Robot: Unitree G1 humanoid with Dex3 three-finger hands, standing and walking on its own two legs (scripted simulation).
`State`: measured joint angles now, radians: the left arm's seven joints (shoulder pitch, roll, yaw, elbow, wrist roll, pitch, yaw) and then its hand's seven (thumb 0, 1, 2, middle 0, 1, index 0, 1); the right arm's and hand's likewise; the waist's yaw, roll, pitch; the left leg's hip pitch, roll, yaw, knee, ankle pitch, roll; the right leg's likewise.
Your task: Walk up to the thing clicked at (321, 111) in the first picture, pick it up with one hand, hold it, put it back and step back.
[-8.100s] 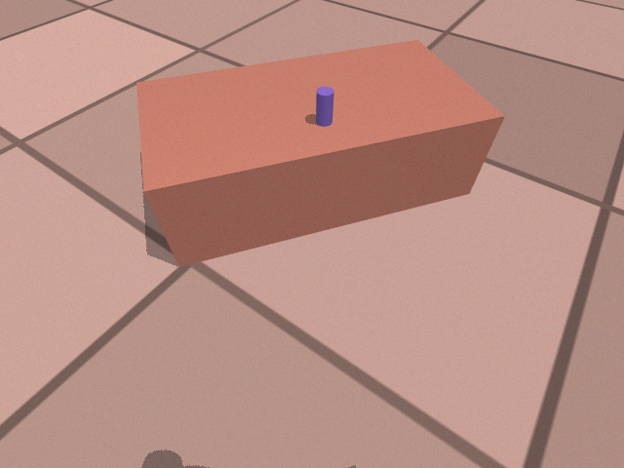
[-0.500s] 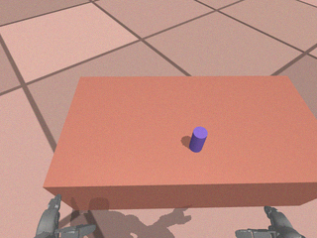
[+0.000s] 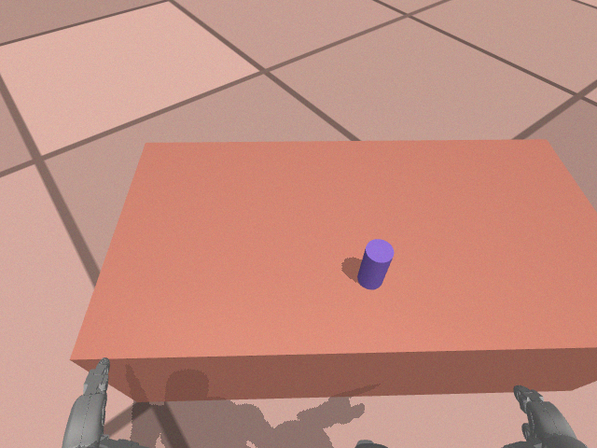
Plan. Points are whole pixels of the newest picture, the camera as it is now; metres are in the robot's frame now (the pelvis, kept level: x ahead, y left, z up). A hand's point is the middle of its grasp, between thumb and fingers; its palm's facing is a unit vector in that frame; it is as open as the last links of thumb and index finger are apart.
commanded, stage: go down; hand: right
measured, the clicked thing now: (374, 265) +0.52 -0.16 -0.25
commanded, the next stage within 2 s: none
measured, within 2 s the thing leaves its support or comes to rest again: neither
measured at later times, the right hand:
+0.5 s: hand (509, 439) +0.15 -0.27 -0.09, palm faces +0.06 +0.95 -0.32, open 17.4 cm
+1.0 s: hand (524, 348) +0.26 -0.30 -0.03, palm faces +0.14 +0.96 -0.24, open 17.4 cm
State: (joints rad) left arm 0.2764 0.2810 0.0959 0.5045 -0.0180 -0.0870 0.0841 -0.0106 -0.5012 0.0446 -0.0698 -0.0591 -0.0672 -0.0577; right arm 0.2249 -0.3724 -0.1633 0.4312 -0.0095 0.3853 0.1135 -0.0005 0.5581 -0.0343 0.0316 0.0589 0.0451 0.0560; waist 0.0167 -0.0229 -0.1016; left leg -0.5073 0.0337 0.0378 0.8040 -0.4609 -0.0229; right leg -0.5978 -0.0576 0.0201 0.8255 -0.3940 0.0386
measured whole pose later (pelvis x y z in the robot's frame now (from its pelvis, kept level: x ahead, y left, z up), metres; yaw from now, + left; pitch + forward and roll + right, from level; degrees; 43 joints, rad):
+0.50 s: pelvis +0.00 -0.01 -0.01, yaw +0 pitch +11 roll +1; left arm 0.38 0.26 0.08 0.31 -0.03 -0.08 0.10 -0.01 -0.50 0.04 -0.07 -0.06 -0.07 -0.06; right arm 0.34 -0.38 -0.19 0.20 0.01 0.46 0.12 0.00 0.52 -0.03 0.04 0.05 0.05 0.05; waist 0.02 -0.02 -0.14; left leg -0.58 0.04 0.04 0.89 -0.50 -0.03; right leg -0.68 -0.05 0.03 0.92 -0.44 0.03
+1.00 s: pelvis -0.02 -0.01 -0.02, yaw -1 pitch +10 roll +2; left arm 0.38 0.26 0.03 0.30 -0.02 -0.16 0.14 -0.01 -0.50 0.04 -0.07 -0.06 -0.07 -0.06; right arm -0.04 -0.48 -0.33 0.44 0.08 0.29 0.21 -0.01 0.51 -0.02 0.06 0.05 0.06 0.04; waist 0.05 -0.02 -0.11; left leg -0.60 0.04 0.05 0.91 -0.48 -0.03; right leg -0.70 -0.05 0.04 0.94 -0.42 0.03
